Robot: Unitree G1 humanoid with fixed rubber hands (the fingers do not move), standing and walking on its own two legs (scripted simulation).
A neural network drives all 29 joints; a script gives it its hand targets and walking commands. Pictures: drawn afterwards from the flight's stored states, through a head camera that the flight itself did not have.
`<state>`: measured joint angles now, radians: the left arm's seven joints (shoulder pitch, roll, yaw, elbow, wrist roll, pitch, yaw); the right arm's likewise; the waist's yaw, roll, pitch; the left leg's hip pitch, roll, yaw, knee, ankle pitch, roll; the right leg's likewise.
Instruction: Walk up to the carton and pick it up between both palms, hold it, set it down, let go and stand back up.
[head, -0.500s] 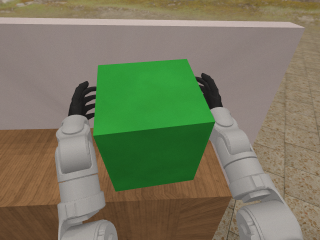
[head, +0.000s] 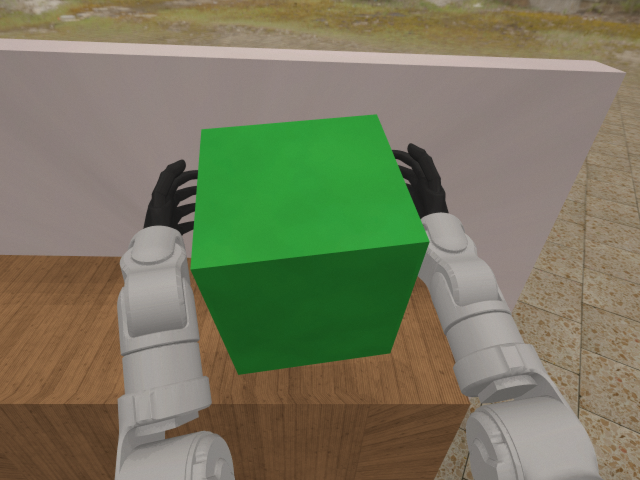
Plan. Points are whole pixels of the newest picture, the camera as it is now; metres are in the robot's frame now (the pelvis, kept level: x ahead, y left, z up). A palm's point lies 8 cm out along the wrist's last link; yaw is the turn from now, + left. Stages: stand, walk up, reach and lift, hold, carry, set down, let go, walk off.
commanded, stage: set down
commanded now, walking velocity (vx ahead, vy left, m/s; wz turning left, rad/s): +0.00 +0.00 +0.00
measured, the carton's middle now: (304, 251) +0.36 +0.02 +0.17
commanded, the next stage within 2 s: none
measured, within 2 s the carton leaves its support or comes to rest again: neither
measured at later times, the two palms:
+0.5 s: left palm (183, 248) +0.38 +0.18 +0.16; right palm (409, 229) +0.40 -0.12 +0.17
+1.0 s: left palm (192, 259) +0.39 +0.17 +0.13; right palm (409, 243) +0.40 -0.13 +0.14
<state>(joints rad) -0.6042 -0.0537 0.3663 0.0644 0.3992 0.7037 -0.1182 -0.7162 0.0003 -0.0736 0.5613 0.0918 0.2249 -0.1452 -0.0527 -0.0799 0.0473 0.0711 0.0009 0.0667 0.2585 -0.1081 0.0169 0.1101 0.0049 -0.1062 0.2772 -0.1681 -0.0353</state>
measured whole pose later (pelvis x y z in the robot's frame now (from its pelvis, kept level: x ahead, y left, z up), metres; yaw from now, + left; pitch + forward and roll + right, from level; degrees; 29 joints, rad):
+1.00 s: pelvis +0.03 +0.00 +0.00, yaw +0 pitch -9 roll +0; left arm -0.53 -0.10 0.36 0.26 0.37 0.37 -0.07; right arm -0.62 0.00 -0.11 0.73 -0.03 -0.13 -0.13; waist -0.01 -0.07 0.12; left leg 0.03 0.00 0.08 0.27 -0.15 0.02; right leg 0.09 0.01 -0.11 0.24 -0.18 -0.03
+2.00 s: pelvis +0.04 +0.01 +0.00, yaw -1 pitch -1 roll +0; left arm -0.66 -0.09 0.49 0.74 0.37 0.07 -0.02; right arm -0.70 0.05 -0.43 0.94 -0.28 -0.22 -0.05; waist 0.04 -0.04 0.03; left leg -0.12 0.01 0.10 0.29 -0.16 0.03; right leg -0.06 0.01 -0.10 0.25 -0.18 -0.02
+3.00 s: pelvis +0.03 +0.01 +0.00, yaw -1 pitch +4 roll +0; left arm -0.68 -0.08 0.56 0.85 0.42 -0.06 -0.03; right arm -0.71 0.10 -0.58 0.94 -0.42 -0.26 -0.01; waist 0.05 -0.05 -0.01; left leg -0.24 0.02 0.11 0.30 -0.13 0.03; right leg -0.19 0.01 -0.10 0.27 -0.16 -0.03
